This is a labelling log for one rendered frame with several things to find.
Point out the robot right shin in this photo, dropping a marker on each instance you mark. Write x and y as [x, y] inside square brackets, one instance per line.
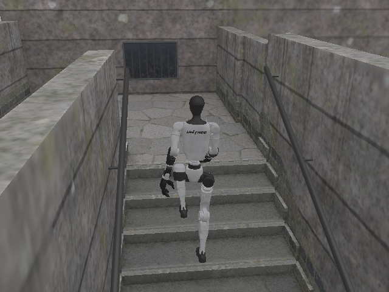
[203, 233]

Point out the robot right forearm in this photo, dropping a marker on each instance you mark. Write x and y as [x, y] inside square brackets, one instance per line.
[209, 156]

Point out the robot left forearm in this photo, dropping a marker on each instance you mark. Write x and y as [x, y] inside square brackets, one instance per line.
[168, 166]

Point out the robot left shin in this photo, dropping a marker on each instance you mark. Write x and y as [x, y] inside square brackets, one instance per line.
[181, 192]

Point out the robot shin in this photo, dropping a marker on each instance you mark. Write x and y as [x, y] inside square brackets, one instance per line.
[203, 233]
[181, 192]

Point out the left robot hand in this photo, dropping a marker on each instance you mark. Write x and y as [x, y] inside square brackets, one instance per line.
[163, 184]

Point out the right robot hand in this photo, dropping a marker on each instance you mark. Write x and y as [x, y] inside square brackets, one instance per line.
[206, 160]

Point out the robot left upper arm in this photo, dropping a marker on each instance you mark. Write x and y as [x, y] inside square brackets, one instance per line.
[177, 127]

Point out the robot right upper arm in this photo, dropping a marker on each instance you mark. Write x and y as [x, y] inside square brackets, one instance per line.
[214, 128]

